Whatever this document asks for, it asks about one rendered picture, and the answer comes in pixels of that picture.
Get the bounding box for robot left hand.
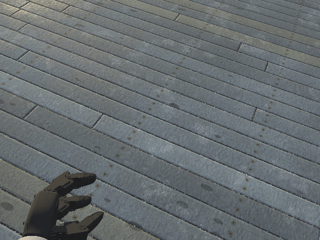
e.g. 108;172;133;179
22;171;104;240

